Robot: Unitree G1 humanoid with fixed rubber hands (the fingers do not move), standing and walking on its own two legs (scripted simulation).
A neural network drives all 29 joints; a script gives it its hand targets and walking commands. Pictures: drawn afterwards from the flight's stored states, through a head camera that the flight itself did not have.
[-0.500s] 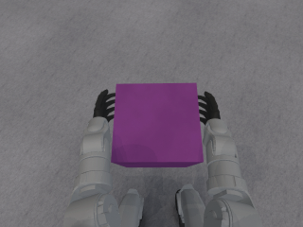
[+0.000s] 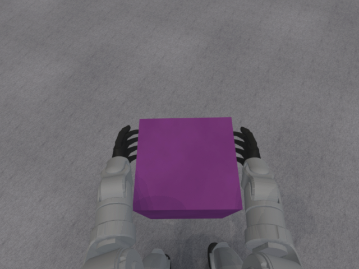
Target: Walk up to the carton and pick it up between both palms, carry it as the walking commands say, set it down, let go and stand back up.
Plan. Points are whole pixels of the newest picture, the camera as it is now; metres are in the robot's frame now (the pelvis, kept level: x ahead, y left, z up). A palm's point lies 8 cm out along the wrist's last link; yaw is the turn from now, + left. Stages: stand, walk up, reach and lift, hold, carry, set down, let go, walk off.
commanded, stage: reach and lift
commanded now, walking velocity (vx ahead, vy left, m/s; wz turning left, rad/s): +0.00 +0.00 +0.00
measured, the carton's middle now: (185, 174) +0.34 +0.01 -0.10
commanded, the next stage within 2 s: hold in 1.88 s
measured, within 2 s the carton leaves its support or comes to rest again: neither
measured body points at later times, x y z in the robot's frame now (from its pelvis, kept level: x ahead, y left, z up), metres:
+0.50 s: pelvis +0.02 +0.00 +0.04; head +0.05 -0.01 +0.48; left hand +0.35 +0.15 +0.04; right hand +0.35 -0.15 +0.04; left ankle +0.01 +0.13 -0.70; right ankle +0.06 -0.13 -0.70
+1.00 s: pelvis +0.02 +0.00 +0.05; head -0.01 +0.00 +0.49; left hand +0.33 +0.15 +0.09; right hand +0.33 -0.15 +0.09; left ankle +0.01 +0.13 -0.70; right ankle +0.06 -0.13 -0.70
